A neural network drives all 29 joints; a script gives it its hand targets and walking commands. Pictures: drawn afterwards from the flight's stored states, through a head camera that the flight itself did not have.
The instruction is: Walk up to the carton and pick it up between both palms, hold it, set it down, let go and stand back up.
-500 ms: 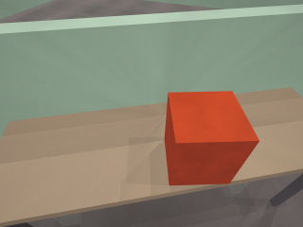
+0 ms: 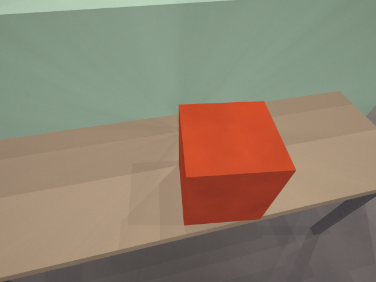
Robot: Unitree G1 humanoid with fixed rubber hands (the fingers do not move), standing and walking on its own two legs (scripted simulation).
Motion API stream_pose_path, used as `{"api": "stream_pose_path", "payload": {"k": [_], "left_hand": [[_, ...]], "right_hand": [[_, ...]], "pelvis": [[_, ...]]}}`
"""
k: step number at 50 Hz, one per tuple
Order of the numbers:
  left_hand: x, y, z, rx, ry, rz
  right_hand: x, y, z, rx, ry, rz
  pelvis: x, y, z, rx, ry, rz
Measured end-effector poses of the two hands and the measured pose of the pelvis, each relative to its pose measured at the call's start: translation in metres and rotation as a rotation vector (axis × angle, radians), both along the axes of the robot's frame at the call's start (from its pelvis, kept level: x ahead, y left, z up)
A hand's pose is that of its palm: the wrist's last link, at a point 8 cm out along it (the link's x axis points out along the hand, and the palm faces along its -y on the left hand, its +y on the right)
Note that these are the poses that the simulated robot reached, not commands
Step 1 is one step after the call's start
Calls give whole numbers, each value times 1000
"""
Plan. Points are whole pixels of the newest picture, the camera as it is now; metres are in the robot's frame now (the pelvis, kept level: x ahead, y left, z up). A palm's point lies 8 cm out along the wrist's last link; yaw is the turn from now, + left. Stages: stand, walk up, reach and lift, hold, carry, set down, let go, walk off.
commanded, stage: walk up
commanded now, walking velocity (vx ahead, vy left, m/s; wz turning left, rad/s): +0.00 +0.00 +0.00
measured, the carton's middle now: (222, 166) +0.40 -0.07 -0.02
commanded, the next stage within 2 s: none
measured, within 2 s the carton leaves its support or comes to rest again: neither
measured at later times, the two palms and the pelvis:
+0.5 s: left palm out of the picture +0.02 +0.16 -0.15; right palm out of the picture +0.03 -0.26 -0.14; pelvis +0.04 -0.05 +0.00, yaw +2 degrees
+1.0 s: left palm out of the picture +0.06 +0.17 -0.16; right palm out of the picture -0.01 -0.32 -0.15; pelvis +0.03 -0.09 -0.01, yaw +0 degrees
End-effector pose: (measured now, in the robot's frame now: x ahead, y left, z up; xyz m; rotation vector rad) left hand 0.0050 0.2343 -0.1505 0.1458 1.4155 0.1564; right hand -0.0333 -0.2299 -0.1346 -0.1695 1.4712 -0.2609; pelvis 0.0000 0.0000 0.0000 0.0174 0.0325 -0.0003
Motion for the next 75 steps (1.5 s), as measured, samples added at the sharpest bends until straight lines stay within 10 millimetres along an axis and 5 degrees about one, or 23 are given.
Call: {"api": "stream_pose_path", "payload": {"k": [6,16,29,42,45,49,54,57,62,67,75], "left_hand": [[28,-39,15,39,-92,4],[33,-59,13,31,-78,40],[5,-81,5,-43,25,60],[18,-81,6,-26,25,52],[22,-71,-1,4,61,11],[43,-63,-8,56,59,-44],[83,-87,1,107,-163,2],[73,-116,10,100,-180,11],[50,-159,16,29,-105,14],[45,-179,7,-4,-109,37],[26,-203,-5,-66,-38,82]], "right_hand": [[17,-18,-28,82,-5,15],[60,-18,-18,123,-81,42],[62,-31,-10,89,-28,47],[63,-21,-16,124,-12,47],[60,-40,-16,63,-48,5],[32,-79,-14,-15,-20,-48],[10,-127,-34,10,107,2],[26,-143,-45,41,85,35],[76,-150,-29,81,-55,37],[111,-145,-18,89,-128,97],[118,-154,0,64,-138,123]], "pelvis": [[10,-19,-4,-33,-22,17],[29,-41,3,-22,-54,24],[39,-48,4,-23,-60,27],[48,-51,2,-21,-55,24],[39,-59,-4,-24,-51,-5],[31,-84,-11,-21,-47,-14],[28,-114,-24,1,-54,16],[30,-124,-22,-31,-77,65],[42,-141,-5,-10,-56,45],[44,-156,-2,-42,-56,59],[50,-172,3,-15,-67,52]]}}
